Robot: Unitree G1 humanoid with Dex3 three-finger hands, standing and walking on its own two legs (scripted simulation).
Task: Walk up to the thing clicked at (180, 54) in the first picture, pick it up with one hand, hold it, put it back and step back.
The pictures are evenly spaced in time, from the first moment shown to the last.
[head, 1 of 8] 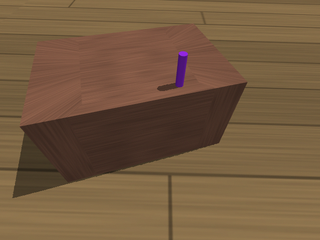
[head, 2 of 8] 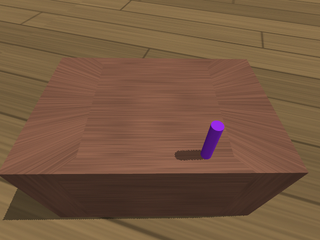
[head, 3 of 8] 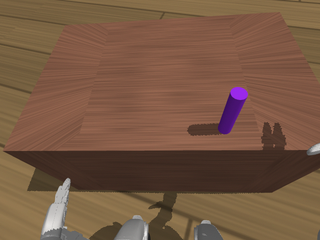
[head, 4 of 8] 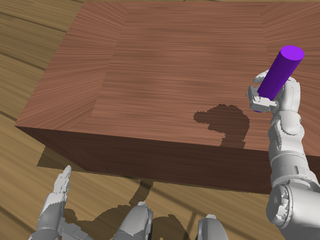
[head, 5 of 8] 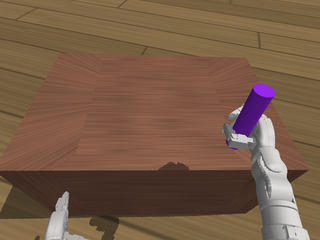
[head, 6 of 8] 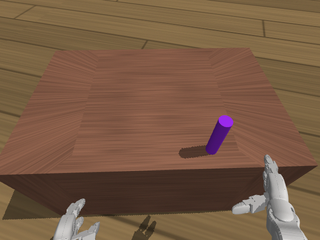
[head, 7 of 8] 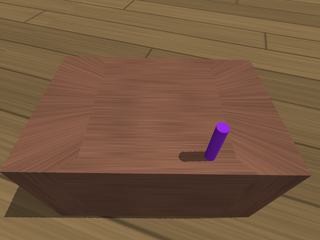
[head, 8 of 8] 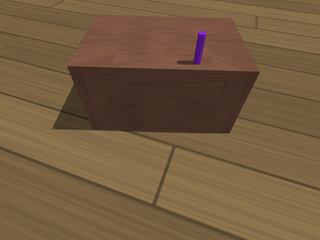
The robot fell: no
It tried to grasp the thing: yes
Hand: right
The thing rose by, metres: 0.26
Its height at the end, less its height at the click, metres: +0.00
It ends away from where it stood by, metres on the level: 0.01
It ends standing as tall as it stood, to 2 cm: yes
